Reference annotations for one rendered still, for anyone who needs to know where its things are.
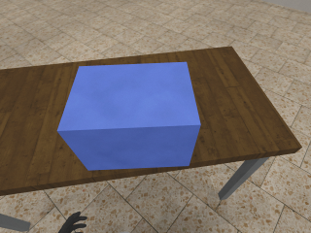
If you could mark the table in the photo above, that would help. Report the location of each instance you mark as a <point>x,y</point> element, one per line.
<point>237,123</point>

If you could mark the carton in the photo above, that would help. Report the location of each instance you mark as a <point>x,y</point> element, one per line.
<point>131,116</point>

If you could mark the robot left hand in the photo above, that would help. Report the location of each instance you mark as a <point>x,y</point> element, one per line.
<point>69,225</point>

